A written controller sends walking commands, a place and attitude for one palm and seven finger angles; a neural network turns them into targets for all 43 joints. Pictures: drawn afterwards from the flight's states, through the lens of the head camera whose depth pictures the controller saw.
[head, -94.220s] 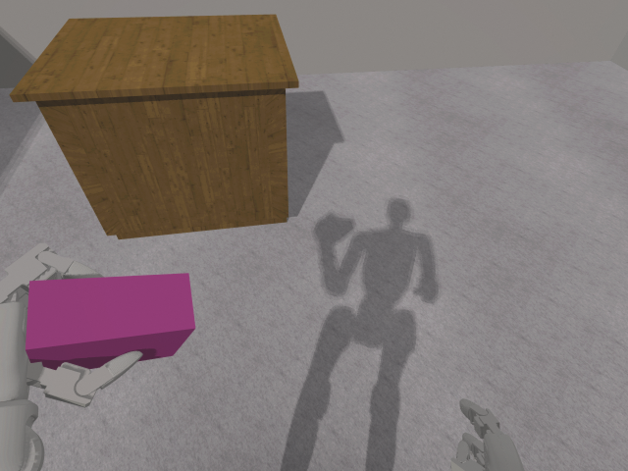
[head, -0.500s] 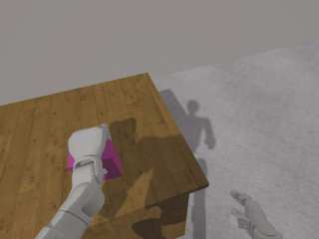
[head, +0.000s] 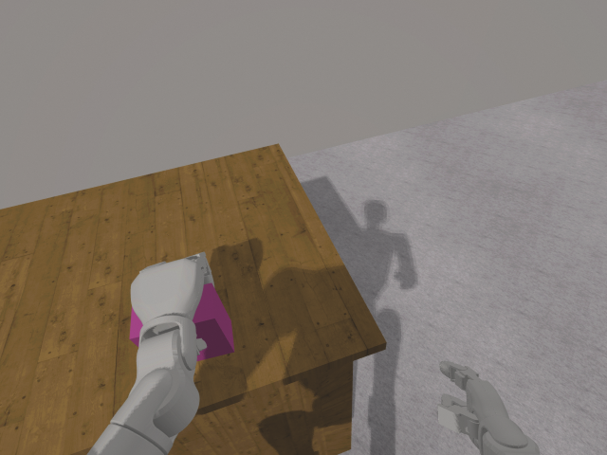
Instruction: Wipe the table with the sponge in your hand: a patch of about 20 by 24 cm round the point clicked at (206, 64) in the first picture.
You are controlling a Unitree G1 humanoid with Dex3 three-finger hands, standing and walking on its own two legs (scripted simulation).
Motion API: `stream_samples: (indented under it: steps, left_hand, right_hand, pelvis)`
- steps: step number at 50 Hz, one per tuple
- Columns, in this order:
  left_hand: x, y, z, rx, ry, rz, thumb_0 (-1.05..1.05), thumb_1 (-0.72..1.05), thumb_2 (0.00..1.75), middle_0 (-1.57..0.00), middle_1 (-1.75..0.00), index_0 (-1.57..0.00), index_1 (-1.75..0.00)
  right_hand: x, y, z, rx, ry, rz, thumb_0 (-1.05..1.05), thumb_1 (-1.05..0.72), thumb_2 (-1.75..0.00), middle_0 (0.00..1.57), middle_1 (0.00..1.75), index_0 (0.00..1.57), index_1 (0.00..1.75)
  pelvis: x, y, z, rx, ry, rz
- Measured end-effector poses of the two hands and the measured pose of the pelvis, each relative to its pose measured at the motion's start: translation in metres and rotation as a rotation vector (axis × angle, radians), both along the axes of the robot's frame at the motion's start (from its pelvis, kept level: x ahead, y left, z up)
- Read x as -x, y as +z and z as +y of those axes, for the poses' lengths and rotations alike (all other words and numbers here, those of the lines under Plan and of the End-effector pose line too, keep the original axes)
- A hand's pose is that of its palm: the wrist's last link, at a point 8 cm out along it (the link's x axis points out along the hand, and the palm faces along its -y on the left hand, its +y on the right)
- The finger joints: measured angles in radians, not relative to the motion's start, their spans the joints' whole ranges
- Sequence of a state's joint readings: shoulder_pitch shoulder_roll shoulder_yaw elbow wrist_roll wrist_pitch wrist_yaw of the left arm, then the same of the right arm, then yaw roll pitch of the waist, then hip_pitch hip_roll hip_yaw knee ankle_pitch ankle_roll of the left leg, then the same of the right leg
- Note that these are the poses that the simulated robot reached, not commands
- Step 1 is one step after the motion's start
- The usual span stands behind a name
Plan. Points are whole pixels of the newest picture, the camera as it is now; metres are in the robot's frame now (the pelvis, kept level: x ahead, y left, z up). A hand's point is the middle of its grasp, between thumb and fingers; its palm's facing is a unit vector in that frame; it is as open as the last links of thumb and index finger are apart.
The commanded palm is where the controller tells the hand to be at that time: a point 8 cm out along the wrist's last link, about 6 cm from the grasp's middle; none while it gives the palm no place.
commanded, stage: slide across to the third lane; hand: left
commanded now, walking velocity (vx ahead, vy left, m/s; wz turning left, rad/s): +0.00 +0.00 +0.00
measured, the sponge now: (191, 334) +0.29 +0.22 -0.01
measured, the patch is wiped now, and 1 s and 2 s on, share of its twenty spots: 0.70 0.75 1.00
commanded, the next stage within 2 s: wipe forward along the third lane in 1.10 s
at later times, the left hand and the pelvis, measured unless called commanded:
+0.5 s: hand (210, 303) +0.30 +0.17 +0.06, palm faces +0.00 -0.07 -1.00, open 9.8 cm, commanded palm +0.27 +0.14 +0.11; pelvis -0.01 -0.01 +0.00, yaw +1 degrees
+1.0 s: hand (238, 294) +0.32 +0.14 +0.06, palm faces +0.01 -0.06 -1.00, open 9.8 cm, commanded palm +0.28 +0.12 +0.11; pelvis -0.02 -0.01 +0.00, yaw +2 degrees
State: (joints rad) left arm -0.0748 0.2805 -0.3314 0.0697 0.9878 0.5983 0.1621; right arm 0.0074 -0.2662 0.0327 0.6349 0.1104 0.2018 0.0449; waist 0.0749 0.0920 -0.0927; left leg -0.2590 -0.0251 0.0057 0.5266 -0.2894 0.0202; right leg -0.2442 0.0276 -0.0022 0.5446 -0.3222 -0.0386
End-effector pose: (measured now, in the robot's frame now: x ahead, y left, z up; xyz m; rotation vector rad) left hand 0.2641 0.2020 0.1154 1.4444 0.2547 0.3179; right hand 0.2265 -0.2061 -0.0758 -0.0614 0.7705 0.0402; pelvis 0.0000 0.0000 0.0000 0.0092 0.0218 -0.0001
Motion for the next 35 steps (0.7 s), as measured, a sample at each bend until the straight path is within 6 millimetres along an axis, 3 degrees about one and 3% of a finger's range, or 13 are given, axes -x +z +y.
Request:
stream_samples:
  steps: [14, 35]
  left_hand:
    - [-0.006, 0.002, -0.011, -0.015, -0.02, 0.043, 0.01, -0.5, 1.02, -0.69, -1.51, -0.77, -1.42]
    - [-0.019, 0.002, -0.044, -0.027, -0.09, 0.04, 0.0, -0.54, 1.03, -0.75, -1.46, -0.82, -1.37]
  right_hand:
    - [0.012, -0.007, -0.021, 0.025, -0.035, 0.023, 0.01, -0.91, -0.9, 0.2, 0.29, 0.2, 0.3]
    - [0.003, -0.007, 0.011, -0.034, 0.047, 0.01, 0.01, -0.91, -0.9, 0.2, 0.29, 0.2, 0.3]
  pelvis:
    - [0.004, 0.001, -0.007, -0.002, 0.01, -0.006]
    - [0.014, -0.001, -0.008, -0.003, 0.037, -0.004]
